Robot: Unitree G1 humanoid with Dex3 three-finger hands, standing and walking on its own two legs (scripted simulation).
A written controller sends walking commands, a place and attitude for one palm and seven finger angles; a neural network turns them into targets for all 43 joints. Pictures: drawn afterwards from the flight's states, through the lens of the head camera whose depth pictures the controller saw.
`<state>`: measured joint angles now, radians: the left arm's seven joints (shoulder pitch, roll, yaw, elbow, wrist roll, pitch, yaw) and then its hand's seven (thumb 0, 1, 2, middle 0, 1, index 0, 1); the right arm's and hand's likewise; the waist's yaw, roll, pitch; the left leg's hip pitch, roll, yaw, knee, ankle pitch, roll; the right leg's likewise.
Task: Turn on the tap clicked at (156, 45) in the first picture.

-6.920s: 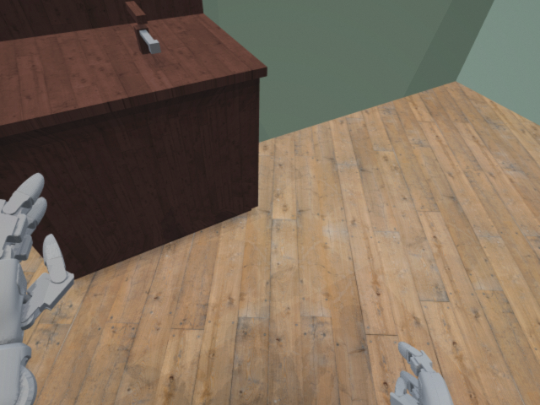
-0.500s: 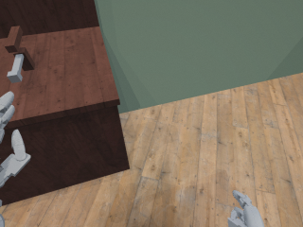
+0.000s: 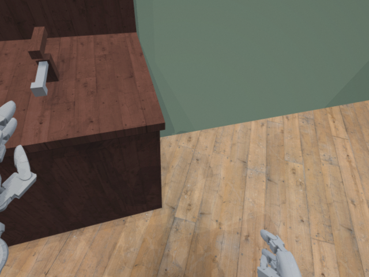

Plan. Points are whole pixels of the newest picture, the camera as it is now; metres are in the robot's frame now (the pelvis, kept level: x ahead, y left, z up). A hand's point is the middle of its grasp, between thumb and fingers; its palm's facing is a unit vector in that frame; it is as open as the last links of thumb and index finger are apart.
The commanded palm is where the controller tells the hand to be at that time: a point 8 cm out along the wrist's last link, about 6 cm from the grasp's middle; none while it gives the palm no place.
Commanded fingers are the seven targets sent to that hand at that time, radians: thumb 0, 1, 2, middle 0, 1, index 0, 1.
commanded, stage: shuffle to correct the standing spot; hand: left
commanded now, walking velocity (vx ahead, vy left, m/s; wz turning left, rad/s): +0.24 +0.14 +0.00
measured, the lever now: (39, 89) +0.51 +0.44 +0.08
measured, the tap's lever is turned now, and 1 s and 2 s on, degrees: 0 0 0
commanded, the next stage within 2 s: come to a stop and stand still in 1.32 s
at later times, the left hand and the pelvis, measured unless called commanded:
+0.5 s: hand (44, 147) +0.27 +0.28 +0.16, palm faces +0.40 -0.84 -0.35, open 7.4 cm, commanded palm +0.22 +0.31 +0.18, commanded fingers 0.00 0.90 0.90 -0.20 -0.30 -0.20 -0.30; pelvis +0.06 +0.03 -0.02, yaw -1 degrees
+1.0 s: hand (22, 126) +0.31 +0.33 +0.16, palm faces +0.50 -0.78 -0.37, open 7.4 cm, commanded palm +0.26 +0.34 +0.18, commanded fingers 0.00 0.90 0.90 -0.20 -0.30 -0.20 -0.30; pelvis +0.10 +0.06 -0.02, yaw +1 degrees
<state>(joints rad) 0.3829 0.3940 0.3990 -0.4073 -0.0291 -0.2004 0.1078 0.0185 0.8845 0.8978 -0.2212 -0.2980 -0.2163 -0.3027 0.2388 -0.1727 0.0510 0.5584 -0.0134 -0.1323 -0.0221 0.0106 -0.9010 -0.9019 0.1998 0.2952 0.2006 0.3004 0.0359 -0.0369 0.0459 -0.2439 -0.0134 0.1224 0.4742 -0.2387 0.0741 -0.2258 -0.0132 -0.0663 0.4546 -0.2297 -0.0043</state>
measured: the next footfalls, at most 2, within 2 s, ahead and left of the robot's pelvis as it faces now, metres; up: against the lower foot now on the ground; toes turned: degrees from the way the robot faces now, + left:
right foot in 0.82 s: +0.22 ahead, -0.02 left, +0.00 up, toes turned -7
left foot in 1.10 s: +0.23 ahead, +0.25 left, +0.00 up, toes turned +0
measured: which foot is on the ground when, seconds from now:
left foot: down 0.00-0.82, up 0.84-1.00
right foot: down 0.00-0.52, up 0.54-0.80, down 0.82-1.00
